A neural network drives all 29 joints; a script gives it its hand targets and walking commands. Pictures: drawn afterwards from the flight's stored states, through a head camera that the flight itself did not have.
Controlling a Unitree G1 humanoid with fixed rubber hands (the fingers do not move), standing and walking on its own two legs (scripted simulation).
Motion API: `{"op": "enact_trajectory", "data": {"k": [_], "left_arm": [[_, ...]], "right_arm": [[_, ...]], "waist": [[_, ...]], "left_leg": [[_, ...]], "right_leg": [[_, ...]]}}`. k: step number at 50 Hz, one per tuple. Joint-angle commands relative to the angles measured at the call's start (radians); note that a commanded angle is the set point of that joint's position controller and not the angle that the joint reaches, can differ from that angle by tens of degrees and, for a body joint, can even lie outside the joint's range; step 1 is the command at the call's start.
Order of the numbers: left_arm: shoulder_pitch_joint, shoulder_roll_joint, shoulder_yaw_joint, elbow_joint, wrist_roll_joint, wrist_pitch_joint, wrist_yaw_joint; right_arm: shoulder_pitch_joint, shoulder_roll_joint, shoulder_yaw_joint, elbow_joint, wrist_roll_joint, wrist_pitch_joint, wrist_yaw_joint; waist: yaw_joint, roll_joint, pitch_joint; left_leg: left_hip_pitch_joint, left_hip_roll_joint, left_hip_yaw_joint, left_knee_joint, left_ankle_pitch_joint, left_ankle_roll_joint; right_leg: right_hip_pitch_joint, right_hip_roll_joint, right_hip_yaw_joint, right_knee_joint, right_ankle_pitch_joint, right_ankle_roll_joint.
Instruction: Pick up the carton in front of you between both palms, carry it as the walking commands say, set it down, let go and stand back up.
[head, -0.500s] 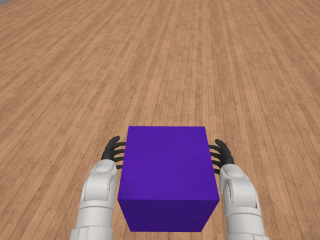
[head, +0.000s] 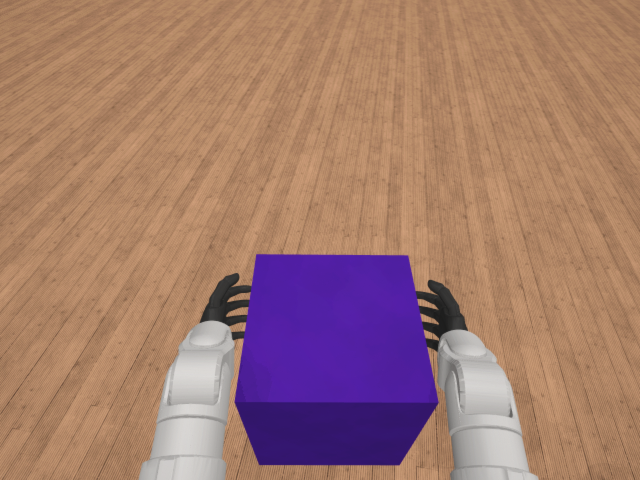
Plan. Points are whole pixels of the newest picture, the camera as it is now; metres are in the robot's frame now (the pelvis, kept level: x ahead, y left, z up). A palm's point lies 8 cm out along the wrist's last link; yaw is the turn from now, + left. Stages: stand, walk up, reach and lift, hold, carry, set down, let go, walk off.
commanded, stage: hold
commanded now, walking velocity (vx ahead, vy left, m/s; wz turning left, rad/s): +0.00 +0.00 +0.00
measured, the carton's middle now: (330, 364) +0.28 +0.00 -0.06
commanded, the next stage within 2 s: set down in 0.16 s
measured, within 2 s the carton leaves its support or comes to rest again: neither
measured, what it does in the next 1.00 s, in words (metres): lowers itself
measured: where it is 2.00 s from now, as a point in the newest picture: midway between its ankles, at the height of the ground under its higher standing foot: outside the picture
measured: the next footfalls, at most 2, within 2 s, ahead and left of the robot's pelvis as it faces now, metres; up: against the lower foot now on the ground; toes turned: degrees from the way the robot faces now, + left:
none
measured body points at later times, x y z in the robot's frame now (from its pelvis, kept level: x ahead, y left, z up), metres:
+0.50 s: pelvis -0.05 +0.00 -0.02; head -0.06 +0.01 +0.43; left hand +0.31 +0.13 +0.02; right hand +0.30 -0.17 +0.02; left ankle +0.05 +0.11 -0.74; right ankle -0.01 -0.12 -0.75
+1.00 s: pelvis -0.04 -0.01 -0.13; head +0.18 -0.02 +0.26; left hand +0.37 +0.13 -0.21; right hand +0.38 -0.17 -0.21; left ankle +0.05 +0.11 -0.75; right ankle -0.01 -0.12 -0.75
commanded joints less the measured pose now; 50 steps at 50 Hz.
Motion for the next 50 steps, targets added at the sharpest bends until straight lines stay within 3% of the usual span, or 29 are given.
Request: {"op": "enact_trajectory", "data": {"k": [1, 9, 12, 15, 17, 20, 24, 29, 34, 39, 43, 46, 50], "left_arm": [[-0.427, -0.844, -0.511, -0.079, -0.226, -0.042, -0.226], [-0.513, -0.900, -0.474, 0.016, -0.216, -0.035, -0.270], [-0.649, -0.913, -0.420, 0.090, -0.204, -0.047, -0.286], [-0.805, -0.960, -0.344, 0.238, -0.180, -0.074, -0.300], [-0.875, -0.986, -0.271, 0.355, -0.141, -0.096, -0.296], [-0.936, -0.934, -0.105, 0.489, -0.053, -0.119, -0.260], [-0.927, -0.771, 0.118, 0.573, 0.078, -0.163, -0.204], [-0.900, -0.601, 0.229, 0.569, 0.155, -0.269, -0.162], [-0.929, -0.672, 0.132, 0.534, 0.117, -0.416, -0.147], [-0.971, -0.835, -0.120, 0.483, -0.001, -0.571, -0.166], [-0.984, -0.894, -0.329, 0.357, -0.107, -0.611, -0.167], [-0.956, -0.893, -0.395, 0.317, -0.148, -0.591, -0.164], [-0.937, -0.900, -0.367, 0.362, -0.135, -0.542, -0.174]], "right_arm": [[-0.411, 0.851, 0.458, -0.049, 0.194, -0.039, 0.198], [-0.512, 0.914, 0.430, 0.034, 0.188, -0.042, 0.231], [-0.643, 0.917, 0.378, 0.123, 0.162, -0.061, 0.250], [-0.813, 0.925, 0.297, 0.256, 0.123, -0.102, 0.279], [-0.897, 0.905, 0.216, 0.364, 0.082, -0.131, 0.292], [-0.973, 0.834, 0.051, 0.490, -0.002, -0.159, 0.273], [-0.975, 0.691, -0.139, 0.584, -0.127, -0.189, 0.226], [-0.949, 0.541, -0.223, 0.592, -0.197, -0.274, 0.196], [-0.970, 0.599, -0.118, 0.578, -0.142, -0.418, 0.198], [-0.984, 0.762, 0.114, 0.549, -0.026, -0.567, 0.203], [-1.018, 0.827, 0.331, 0.411, 0.091, -0.607, 0.188], [-0.997, 0.828, 0.413, 0.358, 0.130, -0.585, 0.175], [-0.979, 0.835, 0.394, 0.396, 0.124, -0.536, 0.186]], "waist": [[-0.006, 0.039, -0.263], [-0.002, -0.002, -0.186], [0.004, -0.013, -0.163], [0.011, 0.032, -0.171], [0.009, 0.073, -0.150], [-0.003, 0.080, -0.115], [0.004, 0.038, -0.070], [0.022, 0.006, -0.152], [0.022, 0.019, -0.347], [0.006, 0.017, -0.722], [0.023, 0.016, -1.152], [0.031, 0.003, -1.260], [0.041, -0.008, -1.151]], "left_leg": [[0.256, -0.099, -0.149, 0.018, 0.199, 0.001], [0.254, -0.103, -0.137, 0.023, -0.019, 0.009], [0.202, -0.100, -0.140, 0.035, -0.167, 0.010], [0.093, -0.081, -0.164, 0.022, -0.350, 0.005], [0.038, -0.065, -0.182, 0.016, -0.420, 0.003], [0.012, -0.068, -0.176, 0.041, -0.424, 0.000], [-0.043, -0.088, -0.141, 0.119, -0.363, 0.002], [-0.205, -0.111, -0.116, 0.241, -0.296, -0.003], [-0.335, -0.138, -0.120, 0.390, -0.114, -0.010], [-0.408, -0.156, -0.121, 0.579, 0.113, -0.023], [-0.471, -0.161, -0.112, 0.726, 0.320, -0.029], [-0.594, -0.167, -0.097, 0.788, 0.318, -0.041], [-0.766, -0.175, -0.088, 0.831, 0.182, -0.046]], "right_leg": [[-0.109, 0.090, 0.136, -0.062, 0.178, -0.030], [-0.231, 0.058, 0.138, -0.097, -0.067, -0.056], [-0.243, 0.053, 0.131, -0.083, -0.213, -0.069], [-0.197, 0.069, 0.118, -0.019, -0.289, -0.058], [-0.200, 0.084, 0.106, 0.036, -0.270, -0.048], [-0.258, 0.086, 0.103, 0.072, -0.280, -0.054], [-0.373, 0.091, 0.095, 0.105, -0.309, -0.055], [-0.519, 0.105, 0.074, 0.215, -0.266, -0.043], [-0.680, 0.128, 0.078, 0.349, -0.118, -0.030], [-0.776, 0.151, 0.087, 0.517, 0.083, -0.010], [-0.780, 0.161, 0.101, 0.656, 0.305, 0.005], [-0.807, 0.163, 0.109, 0.718, 0.354, 0.018], [-0.956, 0.167, 0.100, 0.761, 0.212, 0.027]]}}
